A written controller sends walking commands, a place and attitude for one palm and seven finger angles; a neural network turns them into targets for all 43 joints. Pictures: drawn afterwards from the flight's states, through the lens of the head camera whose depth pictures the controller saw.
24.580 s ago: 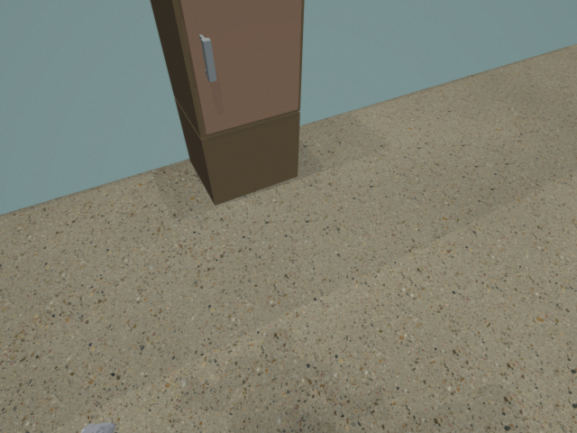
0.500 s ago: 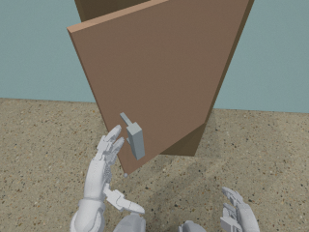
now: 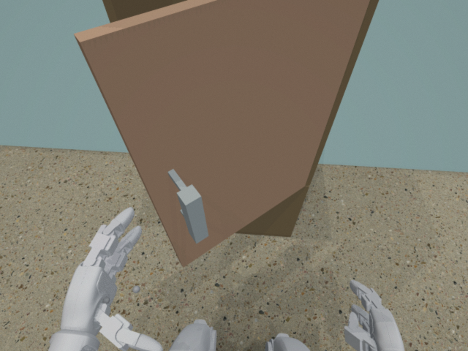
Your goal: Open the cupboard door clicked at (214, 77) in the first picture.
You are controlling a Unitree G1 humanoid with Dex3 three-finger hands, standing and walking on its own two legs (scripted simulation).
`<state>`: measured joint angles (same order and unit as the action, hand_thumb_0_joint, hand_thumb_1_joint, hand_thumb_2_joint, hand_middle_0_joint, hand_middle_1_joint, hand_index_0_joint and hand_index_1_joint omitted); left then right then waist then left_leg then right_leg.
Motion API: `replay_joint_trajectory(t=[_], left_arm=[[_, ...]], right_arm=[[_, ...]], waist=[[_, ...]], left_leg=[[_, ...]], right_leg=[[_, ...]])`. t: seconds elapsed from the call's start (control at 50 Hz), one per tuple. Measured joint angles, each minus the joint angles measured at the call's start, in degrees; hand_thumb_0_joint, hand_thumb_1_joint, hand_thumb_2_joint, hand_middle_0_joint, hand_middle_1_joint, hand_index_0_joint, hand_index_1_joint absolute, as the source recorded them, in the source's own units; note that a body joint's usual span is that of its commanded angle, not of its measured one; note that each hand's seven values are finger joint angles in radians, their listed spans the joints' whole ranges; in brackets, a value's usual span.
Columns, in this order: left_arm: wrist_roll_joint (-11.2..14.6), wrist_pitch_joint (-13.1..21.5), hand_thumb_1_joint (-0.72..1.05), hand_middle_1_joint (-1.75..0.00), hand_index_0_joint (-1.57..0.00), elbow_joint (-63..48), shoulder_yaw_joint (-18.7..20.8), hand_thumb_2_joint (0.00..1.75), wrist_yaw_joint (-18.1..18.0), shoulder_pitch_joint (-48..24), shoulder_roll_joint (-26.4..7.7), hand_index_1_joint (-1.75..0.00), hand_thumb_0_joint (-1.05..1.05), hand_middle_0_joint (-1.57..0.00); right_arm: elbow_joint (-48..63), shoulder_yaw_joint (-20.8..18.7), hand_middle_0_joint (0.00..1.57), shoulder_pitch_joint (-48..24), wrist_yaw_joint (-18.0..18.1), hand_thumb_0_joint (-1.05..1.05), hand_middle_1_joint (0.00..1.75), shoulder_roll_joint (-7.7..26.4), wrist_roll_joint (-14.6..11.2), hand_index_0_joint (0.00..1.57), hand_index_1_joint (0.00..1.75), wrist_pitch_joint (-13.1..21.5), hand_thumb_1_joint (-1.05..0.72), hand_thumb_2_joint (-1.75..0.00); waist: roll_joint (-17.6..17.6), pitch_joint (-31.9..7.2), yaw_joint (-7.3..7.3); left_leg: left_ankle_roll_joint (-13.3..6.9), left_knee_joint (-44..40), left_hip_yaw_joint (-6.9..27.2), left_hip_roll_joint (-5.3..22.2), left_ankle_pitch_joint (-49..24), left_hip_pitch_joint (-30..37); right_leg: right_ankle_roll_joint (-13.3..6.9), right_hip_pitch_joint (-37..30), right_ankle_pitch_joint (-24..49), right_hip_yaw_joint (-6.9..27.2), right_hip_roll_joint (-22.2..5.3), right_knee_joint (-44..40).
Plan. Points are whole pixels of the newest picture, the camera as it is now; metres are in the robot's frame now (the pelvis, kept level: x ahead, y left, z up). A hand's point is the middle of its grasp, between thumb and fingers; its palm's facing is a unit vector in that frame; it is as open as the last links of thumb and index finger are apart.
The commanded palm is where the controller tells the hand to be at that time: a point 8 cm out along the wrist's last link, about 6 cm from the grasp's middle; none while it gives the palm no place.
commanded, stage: draw the hand back to the body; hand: left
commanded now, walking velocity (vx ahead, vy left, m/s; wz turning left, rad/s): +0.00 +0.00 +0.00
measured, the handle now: (187, 206) +0.34 +0.10 +0.06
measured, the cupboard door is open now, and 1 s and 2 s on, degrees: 40 40 40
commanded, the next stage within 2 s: step back with the hand held close in 1.66 s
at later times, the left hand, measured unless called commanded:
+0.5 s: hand (90, 284) +0.19 +0.19 +0.12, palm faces -0.02 -1.00 -0.07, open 16.3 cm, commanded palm +0.17 +0.25 +0.14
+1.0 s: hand out of the picture +0.21 +0.26 +0.19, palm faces +0.33 -0.86 -0.39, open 12.5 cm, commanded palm +0.17 +0.30 +0.22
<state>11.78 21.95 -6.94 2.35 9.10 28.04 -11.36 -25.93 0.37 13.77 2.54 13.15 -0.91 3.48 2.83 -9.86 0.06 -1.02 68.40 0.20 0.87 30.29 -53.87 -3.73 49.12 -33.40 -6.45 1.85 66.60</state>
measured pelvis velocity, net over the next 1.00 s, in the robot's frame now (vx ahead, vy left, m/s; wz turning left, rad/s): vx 0.03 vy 0.03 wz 0.00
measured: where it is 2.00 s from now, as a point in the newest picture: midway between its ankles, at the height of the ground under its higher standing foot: outside the picture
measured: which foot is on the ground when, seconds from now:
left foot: down 0.00-1.00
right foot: down 0.00-1.00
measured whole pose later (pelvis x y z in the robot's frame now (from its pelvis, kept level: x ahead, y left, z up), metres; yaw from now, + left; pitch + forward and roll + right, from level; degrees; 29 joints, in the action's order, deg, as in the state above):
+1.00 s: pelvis +0.03 +0.03 +0.09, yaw +0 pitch +0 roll -1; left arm 2.9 0.9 -21.6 10.3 -7.9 31.4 -18.4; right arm -32.2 3.7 13.6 5.6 13.1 -1.3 5.6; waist 4.2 -3.2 -2.8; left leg -3.3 34.9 -2.1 -1.7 18.6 -16.5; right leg -0.7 12.1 -20.2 -3.1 0.6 32.2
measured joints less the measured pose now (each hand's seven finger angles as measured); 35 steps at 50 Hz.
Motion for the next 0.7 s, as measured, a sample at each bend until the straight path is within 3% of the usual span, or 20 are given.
replay_joint_trajectory(t=[0.1,0.18,0.32,0.6,0.64,0.7], left_arm=[[1.6,0.4,-0.50,-0.30,-0.15,0.1,0.8,0.30,1.9,-0.2,-0.2,-0.30,-0.02,-0.15],[1.8,-1.2,-0.50,-0.30,-0.15,-1.7,0.8,0.30,2.4,-0.4,-0.8,-0.30,-0.02,-0.15],[2.9,-4.6,-0.50,-0.30,-0.15,-5.1,3.1,0.30,1.7,1.5,-2.2,-0.30,-0.02,-0.15],[5.6,-8.7,-0.47,-0.30,-0.15,-8.8,6.5,0.32,4.6,4.2,-4.1,-0.30,-0.02,-0.16],[1.3,-11.4,-0.43,-0.30,-0.15,-10.8,6.2,0.33,0.1,4.5,-5.8,-0.30,-0.02,-0.16],[-3.7,-15.9,-0.36,-0.30,-0.15,-13.5,5.8,0.36,-7.9,6.1,-6.9,-0.30,-0.02,-0.16]], right_arm=[[-0.4,0.0,0.20,-0.1,0.4,0.01,0.30,0.4,-0.1,0.21,0.30,1.0,-0.90,-0.90],[-0.4,0.0,0.20,-0.1,0.7,0.01,0.30,0.1,-0.4,0.21,0.30,0.8,-0.90,-0.90],[0.2,0.9,0.20,1.0,1.3,0.02,0.30,-0.5,-1.3,0.21,0.30,0.2,-0.90,-0.90],[0.1,1.4,0.21,1.7,1.8,0.02,0.30,0.7,-2.2,0.21,0.30,2.8,-0.90,-0.90],[-0.4,1.4,0.21,1.8,2.6,0.01,0.30,0.4,-1.8,0.21,0.30,2.6,-0.90,-0.90],[-1.1,1.8,0.20,1.3,3.3,0.02,0.30,0.0,-1.4,0.21,0.30,1.4,-0.90,-0.90]], waist=[[0.3,-0.2,-0.03],[0.3,0.0,-0.20],[0.9,0.5,0.05],[1.3,1.2,-0.44],[0.8,1.1,-1.39],[0.9,1.7,-1.56]], left_leg=[[0.0,0.8,0.4,0.0,0.1,-1.0],[-0.1,0.6,0.3,0.1,0.1,-0.3],[-0.3,-4.2,0.1,-0.1,-1.6,5.4],[-1.1,-11.5,0.1,-0.5,-3.8,14.6],[-1.2,-13.2,-0.5,-0.5,-4.2,16.5],[-1.4,-17.0,-1.1,-0.7,-5.6,20.4]], right_leg=[[-0.1,0.7,-0.1,-0.4,0.0,0.5],[0.0,0.1,0.1,-0.3,0.1,0.3],[0.5,-5.7,2.0,0.1,0.2,-5.0],[1.4,-15.4,5.0,0.4,0.1,-13.4],[1.5,-17.0,5.5,1.1,0.1,-14.9],[1.7,-20.6,7.1,1.7,0.0,-18.6]])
